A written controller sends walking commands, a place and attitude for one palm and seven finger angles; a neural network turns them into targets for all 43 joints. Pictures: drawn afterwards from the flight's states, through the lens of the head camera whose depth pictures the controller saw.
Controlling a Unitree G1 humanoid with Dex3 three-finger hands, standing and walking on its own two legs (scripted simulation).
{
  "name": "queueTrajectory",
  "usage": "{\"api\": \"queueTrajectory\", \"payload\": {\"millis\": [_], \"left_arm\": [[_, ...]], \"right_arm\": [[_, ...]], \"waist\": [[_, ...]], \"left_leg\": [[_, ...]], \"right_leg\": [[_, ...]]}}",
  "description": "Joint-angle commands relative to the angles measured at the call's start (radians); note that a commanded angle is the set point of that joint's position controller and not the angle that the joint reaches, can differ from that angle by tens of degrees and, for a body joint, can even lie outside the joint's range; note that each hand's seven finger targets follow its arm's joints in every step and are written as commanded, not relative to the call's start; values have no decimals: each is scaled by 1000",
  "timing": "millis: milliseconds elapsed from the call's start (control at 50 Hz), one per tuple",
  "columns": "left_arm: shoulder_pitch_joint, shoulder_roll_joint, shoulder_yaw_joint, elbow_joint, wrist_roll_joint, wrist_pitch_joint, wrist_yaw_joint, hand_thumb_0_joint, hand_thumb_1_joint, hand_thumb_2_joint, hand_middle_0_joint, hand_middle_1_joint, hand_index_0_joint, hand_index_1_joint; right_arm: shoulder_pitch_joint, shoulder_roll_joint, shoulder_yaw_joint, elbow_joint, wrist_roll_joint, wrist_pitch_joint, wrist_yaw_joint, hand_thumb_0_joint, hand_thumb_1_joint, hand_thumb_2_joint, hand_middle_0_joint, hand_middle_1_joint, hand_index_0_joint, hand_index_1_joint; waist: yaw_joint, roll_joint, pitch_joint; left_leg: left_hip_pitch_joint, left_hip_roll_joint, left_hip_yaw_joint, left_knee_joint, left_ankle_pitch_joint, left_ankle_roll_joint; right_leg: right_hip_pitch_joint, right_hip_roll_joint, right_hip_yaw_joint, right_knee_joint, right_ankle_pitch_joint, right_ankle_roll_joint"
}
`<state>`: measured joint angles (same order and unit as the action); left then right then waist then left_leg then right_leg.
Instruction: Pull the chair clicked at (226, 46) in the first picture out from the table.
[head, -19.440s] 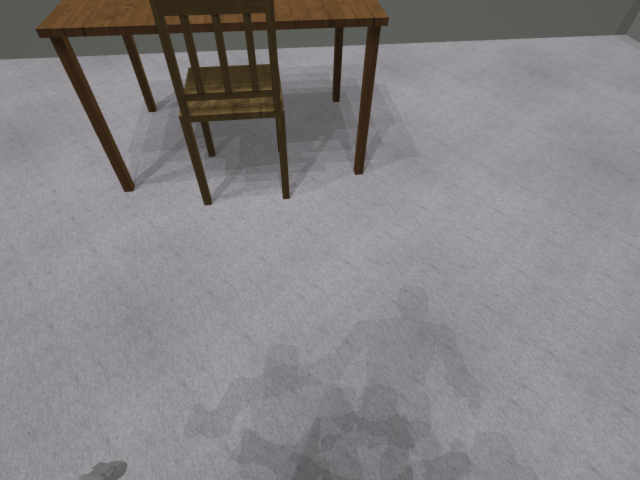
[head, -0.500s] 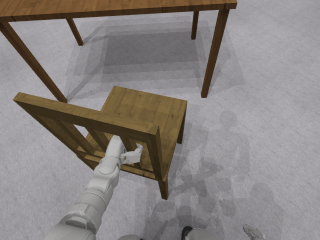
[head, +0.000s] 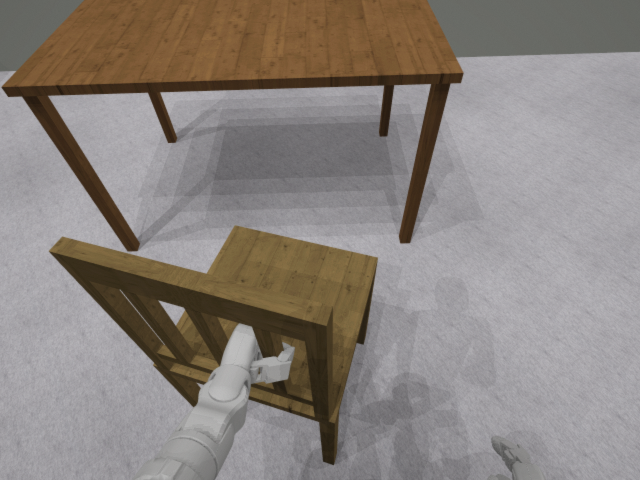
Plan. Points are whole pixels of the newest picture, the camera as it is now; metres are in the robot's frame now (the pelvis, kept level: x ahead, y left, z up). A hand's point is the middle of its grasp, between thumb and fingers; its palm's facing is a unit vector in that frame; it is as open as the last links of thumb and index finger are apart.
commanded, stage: stop walking, hand still on the chair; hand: left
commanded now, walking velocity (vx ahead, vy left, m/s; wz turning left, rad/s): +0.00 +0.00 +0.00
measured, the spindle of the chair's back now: (217, 342) +0.33 +0.18 -0.10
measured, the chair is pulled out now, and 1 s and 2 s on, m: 0.59 0.60 0.60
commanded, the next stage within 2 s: open the thumb and straighten the fingers in 0.20 s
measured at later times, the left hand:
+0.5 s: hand (281, 360) +0.29 +0.07 -0.06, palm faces -0.18 -0.98 -0.11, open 6.9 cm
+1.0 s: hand (268, 364) +0.28 +0.09 -0.07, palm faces -0.16 -0.98 -0.12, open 16.8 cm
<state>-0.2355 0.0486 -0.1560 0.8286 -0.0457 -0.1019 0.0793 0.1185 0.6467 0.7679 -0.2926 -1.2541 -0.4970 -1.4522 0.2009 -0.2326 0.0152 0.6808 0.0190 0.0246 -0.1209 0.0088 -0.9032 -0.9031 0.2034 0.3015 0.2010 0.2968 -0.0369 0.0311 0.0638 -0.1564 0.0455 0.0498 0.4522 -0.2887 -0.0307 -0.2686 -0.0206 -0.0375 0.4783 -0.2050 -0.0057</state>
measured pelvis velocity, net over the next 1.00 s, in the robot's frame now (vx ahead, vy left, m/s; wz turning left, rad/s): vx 0.00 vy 0.00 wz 0.04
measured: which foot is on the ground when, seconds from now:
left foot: down 0.00-1.00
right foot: down 0.00-1.00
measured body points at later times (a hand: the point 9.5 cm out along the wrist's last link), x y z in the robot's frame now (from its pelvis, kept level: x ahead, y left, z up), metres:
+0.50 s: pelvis +0.01 +0.00 -0.01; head +0.04 -0.01 +0.43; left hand +0.29 +0.12 -0.05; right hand +0.13 -0.25 -0.13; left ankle -0.03 +0.14 -0.74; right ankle +0.03 -0.11 -0.74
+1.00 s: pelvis +0.00 +0.00 -0.04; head +0.04 -0.02 +0.41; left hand +0.29 +0.14 -0.06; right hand +0.15 -0.24 -0.14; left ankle -0.03 +0.14 -0.74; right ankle +0.03 -0.11 -0.74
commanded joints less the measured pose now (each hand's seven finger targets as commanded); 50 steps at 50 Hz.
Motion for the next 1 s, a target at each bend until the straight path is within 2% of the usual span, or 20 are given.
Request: {"api": "queueTrajectory", "payload": {"millis": [0,140,260,280,300,320,340,360,400,440,500,520,600,660,780,800,860,880,960,980], "left_arm": [[-221,65,13,-214,13,-65,13,0,900,900,-500,-1450,-500,-1450],[-202,71,1,-245,14,-68,11,0,900,900,-500,-1450,-500,-1450],[-190,53,-11,-246,15,-70,9,0,900,900,-500,-1450,-500,-1450],[-180,101,32,-319,19,-79,15,0,900,900,-500,-1450,-500,-1450],[-70,-12,-22,-190,-17,-42,-6,0,779,842,-500,-1450,-500,-1450],[-116,48,32,-281,-23,-51,-16,0,658,783,-500,-1450,-500,-1450],[-116,74,34,-300,-13,-56,-19,0,538,725,-500,-1450,-500,-1450],[-124,100,50,-399,-6,-63,-21,0,417,667,-500,-1450,-500,-1450],[-103,49,-8,-460,12,-46,-31,0,175,550,-500,-1450,-500,-1450],[-87,53,-11,-450,19,-7,-31,0,-67,433,-500,-1450,-500,-1450],[-75,44,-10,-479,11,47,-28,0,-429,258,-475,-1378,-475,-1378],[-96,118,62,-495,11,61,-23,0,-550,200,-450,-1305,-450,-1305],[-114,44,-7,-542,-16,115,-57,0,-550,200,-350,-1015,-350,-1015],[-101,54,6,-572,-35,137,-70,0,-550,200,-275,-798,-275,-798],[-33,74,20,-638,-11,157,-48,0,-550,200,-125,-363,-125,-363],[-23,143,92,-581,-7,166,-44,0,-550,200,-100,-290,-100,-290],[-46,152,91,-636,3,166,-49,0,-550,200,-25,-73,-25,-73],[-52,119,57,-656,0,166,-54,0,-550,200,0,0,0,0],[-82,95,29,-668,-16,174,-66,0,-550,200,0,0,0,0],[-52,101,40,-665,-19,178,-69,0,-550,200,0,0,0,0]], "right_arm": [[-32,-87,-28,-124,-3,-28,-7,0,-900,-900,200,300,200,300],[-22,-92,-31,-118,-3,-21,-7,0,-900,-900,200,300,200,300],[-23,-87,-27,-119,-5,-14,-6,0,-900,-900,200,300,200,300],[-28,-88,-31,-129,-8,-15,-3,0,-900,-900,200,300,200,300],[27,-114,-48,-98,35,-29,40,0,-900,-900,200,300,200,300],[14,-123,-53,-112,33,-39,61,0,-900,-900,200,300,200,300],[12,-120,-61,-114,34,-48,73,0,-900,-900,200,300,200,300],[16,-118,-65,-130,31,-61,86,0,-900,-900,200,300,200,300],[16,-104,-63,-145,26,-74,105,0,-900,-900,200,300,200,300],[23,-113,-66,-150,27,-73,115,0,-900,-900,200,300,200,300],[19,-122,-66,-178,25,-73,119,0,-900,-900,200,300,200,300],[19,-131,-67,-184,24,-72,113,0,-900,-900,200,300,200,300],[15,-131,-63,-213,26,-80,97,0,-900,-900,200,300,200,300],[18,-134,-61,-221,27,-93,83,0,-900,-900,200,300,200,300],[25,-131,-58,-238,21,-108,77,0,-900,-900,200,300,200,300],[26,-139,-55,-230,21,-102,74,0,-900,-900,200,300,200,300],[19,-135,-52,-246,19,-101,68,0,-900,-900,200,300,200,300],[17,-128,-50,-251,20,-103,68,0,-900,-900,200,300,200,300],[23,-129,-47,-250,22,-111,61,0,-900,-900,200,300,200,300],[24,-130,-47,-251,22,-113,60,0,-900,-900,200,300,200,300]], "waist": [[21,-36,-275],[15,-54,-291],[18,-49,-274],[23,-47,-286],[-50,-212,-305],[-21,-257,-314],[-29,-192,-308],[-15,-128,-366],[-18,-12,-374],[-34,-51,-344],[-27,-63,-359],[-17,-65,-369],[-38,-98,-382],[-36,-98,-395],[-25,-104,-404],[-22,-139,-358],[-17,-107,-379],[-25,-79,-385],[-45,-95,-383],[-35,-80,-394]], "left_leg": [[34,86,-65,-45,309,44],[49,82,-63,-38,349,39],[47,84,-63,-44,329,42],[49,83,-64,-40,347,43],[-82,-5,-8,7,270,43],[-143,-7,-2,34,238,45],[-167,-15,2,51,215,48],[-171,-28,0,65,207,45],[-165,-32,0,104,235,40],[-196,-26,-15,133,217,42],[-259,-36,-17,162,140,42],[-281,-40,-16,168,122,43],[-300,-39,-22,195,102,49],[-305,-42,-26,206,102,49],[-317,-44,-30,224,110,48],[-354,-45,-27,229,79,48],[-359,-50,-23,230,60,51],[-345,-51,-21,236,68,52],[-336,-48,-35,245,66,53],[-338,-51,-33,249,73,52]], "right_leg": [[165,-102,66,-29,289,-28],[182,-109,63,-16,365,-35],[162,-106,62,-15,323,-33],[178,-107,66,-11,349,-34],[104,-55,-18,34,323,-6],[90,-49,-10,63,327,-5],[81,-55,-3,80,319,-4],[81,-52,7,96,303,-7],[9,-44,-3,134,285,-15],[-53,-32,-11,155,242,-13],[-90,-27,-16,184,165,-10],[-82,-27,-12,191,152,-8],[-109,-24,-19,204,125,-3],[-114,-25,-22,212,118,-1],[-129,-27,-24,232,113,2],[-143,-25,-20,228,88,4],[-134,-27,-11,230,61,4],[-141,-28,-10,230,70,5],[-161,-24,-20,231,62,6],[-151,-25,-18,234,72,5]]}}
